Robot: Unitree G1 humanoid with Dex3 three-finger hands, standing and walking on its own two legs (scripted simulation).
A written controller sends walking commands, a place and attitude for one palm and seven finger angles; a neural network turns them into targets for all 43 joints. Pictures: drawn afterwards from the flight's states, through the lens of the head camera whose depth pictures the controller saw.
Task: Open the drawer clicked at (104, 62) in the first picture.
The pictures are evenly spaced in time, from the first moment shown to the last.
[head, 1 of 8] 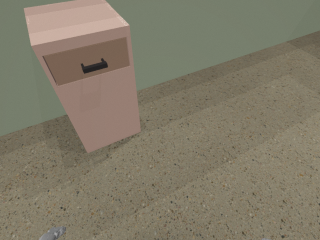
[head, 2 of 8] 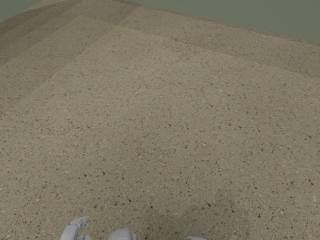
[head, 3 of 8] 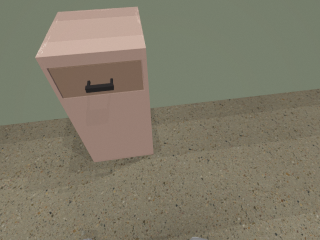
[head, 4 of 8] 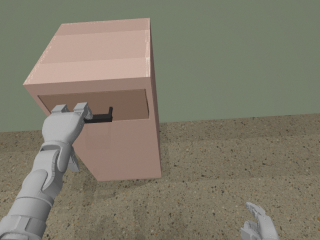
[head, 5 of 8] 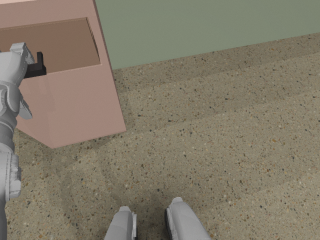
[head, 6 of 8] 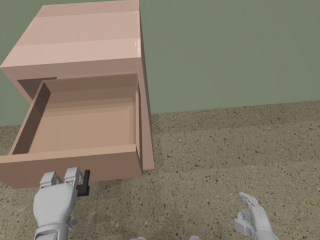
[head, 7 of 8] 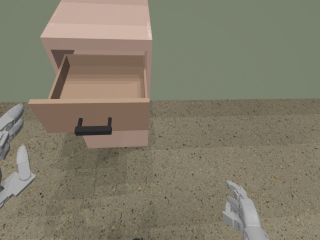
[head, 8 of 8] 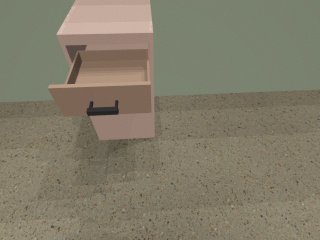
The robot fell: no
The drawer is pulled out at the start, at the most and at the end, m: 0.00 0.30 0.29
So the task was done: yes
